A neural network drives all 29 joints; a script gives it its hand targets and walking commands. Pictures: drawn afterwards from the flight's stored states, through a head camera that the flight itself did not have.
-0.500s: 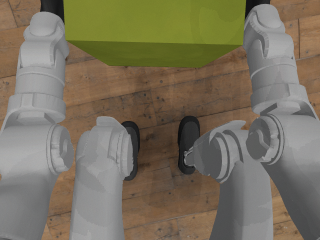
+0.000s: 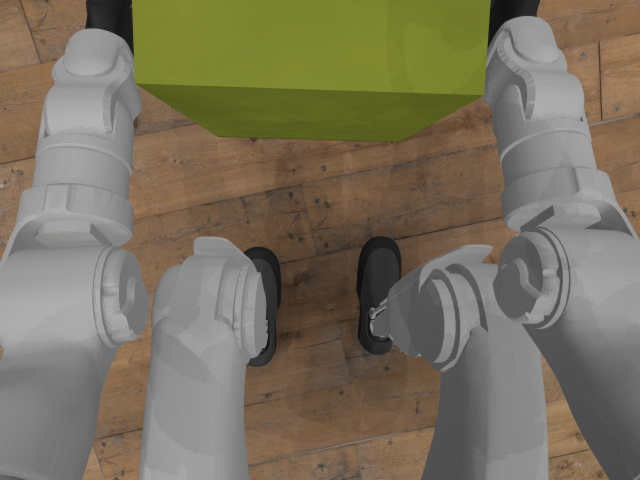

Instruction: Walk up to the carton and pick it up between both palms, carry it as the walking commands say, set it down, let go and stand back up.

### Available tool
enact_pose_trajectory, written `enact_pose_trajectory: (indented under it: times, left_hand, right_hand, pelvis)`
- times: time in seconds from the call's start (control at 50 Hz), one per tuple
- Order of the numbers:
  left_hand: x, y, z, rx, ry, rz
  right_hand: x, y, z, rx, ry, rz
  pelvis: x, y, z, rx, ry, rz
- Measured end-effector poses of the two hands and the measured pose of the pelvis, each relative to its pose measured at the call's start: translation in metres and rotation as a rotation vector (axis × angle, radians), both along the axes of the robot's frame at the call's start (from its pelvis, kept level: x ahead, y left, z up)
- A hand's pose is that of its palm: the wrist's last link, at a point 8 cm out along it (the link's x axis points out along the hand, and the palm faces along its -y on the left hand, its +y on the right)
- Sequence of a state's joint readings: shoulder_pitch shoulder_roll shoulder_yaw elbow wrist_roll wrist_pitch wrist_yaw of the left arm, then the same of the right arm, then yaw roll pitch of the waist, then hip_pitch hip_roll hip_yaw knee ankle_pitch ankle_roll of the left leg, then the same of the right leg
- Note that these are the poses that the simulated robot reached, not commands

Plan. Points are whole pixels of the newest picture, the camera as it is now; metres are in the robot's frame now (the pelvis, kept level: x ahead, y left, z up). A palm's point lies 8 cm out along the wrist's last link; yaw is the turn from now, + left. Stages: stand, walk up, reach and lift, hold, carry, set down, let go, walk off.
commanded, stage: set down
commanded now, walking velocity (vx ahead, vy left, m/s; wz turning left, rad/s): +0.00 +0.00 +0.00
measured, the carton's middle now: (311, 58) +0.52 +0.01 -0.24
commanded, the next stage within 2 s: none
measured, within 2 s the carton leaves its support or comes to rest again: rests again in 0.32 s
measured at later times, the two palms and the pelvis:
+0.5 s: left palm (106, 32) +0.52 +0.21 -0.17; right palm (509, 27) +0.53 -0.18 -0.16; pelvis +0.00 +0.00 +0.00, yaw +0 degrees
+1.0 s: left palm (56, 19) +0.53 +0.25 -0.15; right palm (552, 29) +0.53 -0.21 -0.15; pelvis -0.01 +0.00 +0.01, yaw -1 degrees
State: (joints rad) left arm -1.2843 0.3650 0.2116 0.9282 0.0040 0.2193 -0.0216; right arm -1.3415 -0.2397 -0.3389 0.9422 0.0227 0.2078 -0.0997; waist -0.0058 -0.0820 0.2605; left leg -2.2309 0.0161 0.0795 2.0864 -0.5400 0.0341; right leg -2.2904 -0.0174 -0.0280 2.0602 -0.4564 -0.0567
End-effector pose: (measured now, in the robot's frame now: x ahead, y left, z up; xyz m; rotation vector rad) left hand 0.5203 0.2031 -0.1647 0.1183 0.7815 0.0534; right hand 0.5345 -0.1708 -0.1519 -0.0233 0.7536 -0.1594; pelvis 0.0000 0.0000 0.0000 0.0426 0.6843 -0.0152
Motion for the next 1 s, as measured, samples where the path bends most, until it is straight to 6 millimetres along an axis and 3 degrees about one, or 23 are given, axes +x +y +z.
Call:
enact_pose_trajectory:
  times: [0.38, 0.72, 0.9, 1.0]
  left_hand:
    - [0.001, -0.001, -0.003, 0.009, -0.05, 0.012]
    - [0.004, 0.032, 0.0, 0.061, -0.054, 0.083]
    - [0.006, 0.039, 0.003, 0.062, -0.072, 0.099]
    - [0.007, 0.042, 0.017, 0.056, -0.123, 0.094]
  right_hand:
    - [-0.002, -0.005, -0.006, -0.017, -0.032, 0.008]
    - [-0.002, -0.017, -0.012, -0.037, -0.031, -0.024]
    - [-0.003, -0.024, -0.011, -0.049, -0.033, -0.03]
    - [-0.005, -0.042, 0.004, -0.072, -0.07, -0.055]
  pelvis:
    - [0.0, 0.001, -0.001, -0.002, -0.003, 0.0]
    - [0.003, 0.001, -0.001, -0.004, 0.002, 0.0]
    - [0.002, 0.002, -0.002, -0.005, -0.012, 0.0]
    - [-0.005, 0.002, 0.006, -0.01, -0.124, -0.003]
